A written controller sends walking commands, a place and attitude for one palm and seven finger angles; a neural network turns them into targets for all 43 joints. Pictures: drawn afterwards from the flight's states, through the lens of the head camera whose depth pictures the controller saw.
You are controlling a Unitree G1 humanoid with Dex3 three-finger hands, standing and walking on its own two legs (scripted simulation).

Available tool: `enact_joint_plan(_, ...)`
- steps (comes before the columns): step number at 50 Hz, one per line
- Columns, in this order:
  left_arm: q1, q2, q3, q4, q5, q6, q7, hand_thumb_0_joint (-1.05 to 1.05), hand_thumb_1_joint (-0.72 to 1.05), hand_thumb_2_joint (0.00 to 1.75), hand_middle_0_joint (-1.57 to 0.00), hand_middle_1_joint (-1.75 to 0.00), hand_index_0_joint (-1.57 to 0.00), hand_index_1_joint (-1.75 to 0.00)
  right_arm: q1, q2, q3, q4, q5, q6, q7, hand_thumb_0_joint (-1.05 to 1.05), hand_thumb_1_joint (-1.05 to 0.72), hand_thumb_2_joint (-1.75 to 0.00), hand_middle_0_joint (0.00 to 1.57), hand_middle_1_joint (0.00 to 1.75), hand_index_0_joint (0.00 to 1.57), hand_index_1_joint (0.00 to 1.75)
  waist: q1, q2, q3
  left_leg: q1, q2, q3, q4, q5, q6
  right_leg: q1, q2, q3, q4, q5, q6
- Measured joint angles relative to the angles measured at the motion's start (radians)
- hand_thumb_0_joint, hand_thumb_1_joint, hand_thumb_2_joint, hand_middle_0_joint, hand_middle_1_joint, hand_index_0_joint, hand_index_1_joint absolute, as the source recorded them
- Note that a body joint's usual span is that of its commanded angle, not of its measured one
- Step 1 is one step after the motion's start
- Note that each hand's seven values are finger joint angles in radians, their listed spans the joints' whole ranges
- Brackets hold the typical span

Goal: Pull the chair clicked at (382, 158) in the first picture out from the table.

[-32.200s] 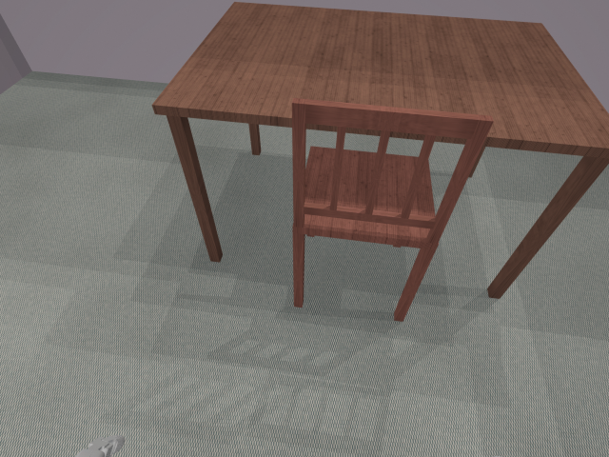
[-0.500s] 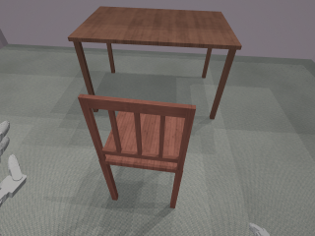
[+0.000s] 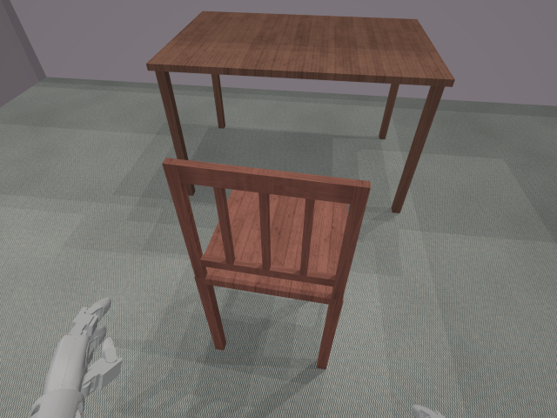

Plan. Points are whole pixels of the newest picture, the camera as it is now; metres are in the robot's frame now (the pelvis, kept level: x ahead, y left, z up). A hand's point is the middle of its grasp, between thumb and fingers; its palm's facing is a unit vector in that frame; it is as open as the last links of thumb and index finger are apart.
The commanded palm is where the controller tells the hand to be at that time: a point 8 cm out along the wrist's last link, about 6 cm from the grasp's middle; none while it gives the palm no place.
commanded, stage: let the arm hang, fingers relaxed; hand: left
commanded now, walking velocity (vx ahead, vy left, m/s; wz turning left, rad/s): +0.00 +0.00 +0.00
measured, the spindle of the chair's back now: (265, 232) +0.53 +0.06 -0.09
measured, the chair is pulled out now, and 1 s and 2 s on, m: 0.67 0.67 0.67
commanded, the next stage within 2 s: look to check the result in 0.98 s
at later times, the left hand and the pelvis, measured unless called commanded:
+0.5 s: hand out of the picture +0.00 +0.19 -0.15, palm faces -0.01 -0.97 -0.24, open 7.3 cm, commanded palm none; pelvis +0.02 +0.00 +0.02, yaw -1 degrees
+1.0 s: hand out of the picture +0.04 +0.15 -0.15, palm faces -0.01 -0.98 -0.19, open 7.3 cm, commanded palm none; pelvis +0.03 -0.02 +0.02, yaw -2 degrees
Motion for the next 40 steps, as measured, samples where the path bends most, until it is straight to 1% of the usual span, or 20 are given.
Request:
enact_joint_plan(2,-0.019,-0.046,-0.07,0.211,0.005,0.057,-0.018,0.01,0.9,0.9,-0.19,-0.3,-0.19,-0.3,-0.001,0.01,0.006,0.02,-0.007,0.023,0.004,0.01,-0.9,-0.9,0.21,0.3,0.21,0.3,-0.013,-0.012,0.014,0.005,-0.003,0.007,-0.002,-0.003,0.002,-0.002,-0.003,0.008,0.009,-0.007,0.003)
enact_joint_plan(3,-0.019,-0.067,-0.102,0.297,0.006,0.073,-0.026,0.01,0.91,0.9,-0.19,-0.3,-0.19,-0.3,0.002,0.018,0.011,0.027,-0.007,0.029,0.005,0.01,-0.9,-0.9,0.2,0.3,0.2,0.3,-0.018,-0.025,0.027,0.011,-0.004,0.011,-0.008,-0.001,0.002,0.001,-0.003,0.011,0.008,-0.008,0.002)
enact_joint_plan(5,-0.008,-0.106,-0.156,0.435,0.004,0.084,-0.038,0.01,0.91,0.9,-0.19,-0.3,-0.19,-0.3,0.02,0.037,0.022,0.045,-0.005,0.033,0.004,0.01,-0.9,-0.9,0.2,0.3,0.2,0.3,-0.024,-0.06,0.051,0.026,-0.003,0.015,-0.028,0.006,0.002,0.011,-0.002,0.016,-0.007,-0.003,0.0)
enact_joint_plan(6,-0.001,-0.125,-0.17,0.49,-0.003,0.083,-0.038,0.01,0.91,0.9,-0.2,-0.3,-0.19,-0.3,0.033,0.046,0.027,0.055,-0.003,0.033,0.003,0.01,-0.9,-0.9,0.2,0.3,0.2,0.3,-0.024,-0.076,0.062,0.032,0.0,0.015,-0.039,0.01,0.002,0.018,0.001,0.016,-0.02,0.003,-0.001)
enact_joint_plan(7,-0.002,-0.132,-0.144,0.521,-0.019,0.068,-0.017,-0.01,0.96,0.9,-0.2,-0.3,-0.2,-0.3,0.049,0.055,0.023,0.066,0.0,0.031,-0.005,0.0,-0.91,-0.9,0.21,0.3,0.21,0.3,-0.019,-0.089,0.072,0.033,0.003,0.009,-0.048,0.015,0.0,0.025,0.005,0.01,-0.038,0.011,-0.001)
enact_joint_plan(8,-0.007,-0.121,-0.135,0.547,-0.02,0.057,-0.008,-0.03,1.0,0.9,-0.21,-0.3,-0.21,-0.3,0.063,0.057,0.02,0.079,0.002,0.031,-0.011,0.0,-0.92,-0.9,0.21,0.3,0.21,0.3,-0.009,-0.098,0.081,0.037,0.006,0.006,-0.061,0.022,-0.002,0.033,0.009,0.007,-0.058,0.021,-0.002)
enact_joint_plan(10,-0.008,-0.092,-0.145,0.602,-0.014,0.044,-0.013,-0.04,1.03,0.9,-0.21,-0.3,-0.21,-0.3,0.086,0.051,0.018,0.107,0.001,0.035,-0.016,0.0,-0.93,-0.9,0.21,0.3,0.21,0.3,0.004,-0.101,0.094,0.048,0.012,0.002,-0.087,0.034,-0.004,0.052,0.015,0.002,-0.098,0.04,-0.005)
enact_joint_plan(15,0.017,-0.063,-0.168,0.723,-0.011,0.036,-0.023,-0.03,0.99,0.9,-0.21,-0.3,-0.21,-0.3,0.132,0.031,0.008,0.157,0.006,0.045,-0.026,0.0,-0.92,-0.9,0.2,0.3,0.2,0.3,0.011,-0.06,0.101,0.08,0.012,0.003,-0.136,0.05,-0.001,0.088,0.017,0.004,-0.159,0.064,-0.001)
enact_joint_plan(21,0.032,-0.062,-0.184,0.816,-0.017,0.033,-0.022,-0.01,0.94,0.9,-0.2,-0.3,-0.2,-0.3,0.152,0.045,0.017,0.196,0.012,0.042,-0.027,0.0,-0.91,-0.9,0.2,0.3,0.2,0.3,0.008,-0.021,0.103,0.11,0.004,0.013,-0.179,0.061,0.003,0.102,0.009,0.014,-0.171,0.06,0.002)
enact_joint_plan(26,0.018,-0.084,-0.195,0.848,-0.021,0.025,-0.017,0.0,0.92,0.9,-0.2,-0.3,-0.2,-0.3,0.148,0.072,0.029,0.222,0.015,0.034,-0.027,0.0,-0.91,-0.9,0.2,0.3,0.2,0.3,0.007,-0.005,0.101,0.127,0.002,0.019,-0.201,0.065,0.001,0.106,0.008,0.021,-0.17,0.053,0.001)
enact_joint_plan(34,-0.029,-0.139,-0.207,0.855,-0.023,0.009,-0.014,0.01,0.91,0.9,-0.2,-0.3,-0.2,-0.3,0.131,0.098,0.036,0.253,0.015,0.028,-0.031,0.0,-0.91,-0.9,0.2,0.3,0.2,0.3,0.002,-0.005,0.093,0.151,0.006,0.021,-0.217,0.064,-0.007,0.117,0.013,0.023,-0.163,0.041,-0.006)
enact_joint_plan(36,-0.036,-0.14,-0.205,0.862,-0.018,0.012,-0.005,0.01,0.93,0.9,-0.2,-0.3,-0.2,-0.3,0.128,0.1,0.034,0.258,0.015,0.029,-0.032,0.01,-0.91,-0.9,0.2,0.3,0.2,0.3,0.001,-0.01,0.092,0.156,0.01,0.023,-0.217,0.062,-0.011,0.12,0.017,0.025,-0.161,0.038,-0.009)
enact_joint_plan(40,-0.042,-0.134,-0.199,0.865,-0.021,0.009,-0.007,0.02,0.94,0.9,-0.2,-0.3,-0.2,-0.3,0.127,0.098,0.029,0.263,0.015,0.026,-0.035,0.0,-0.91,-0.9,0.2,0.3,0.2,0.3,-0.003,-0.016,0.095,0.16,0.017,0.023,-0.219,0.059,-0.016,0.124,0.023,0.024,-0.163,0.037,-0.015)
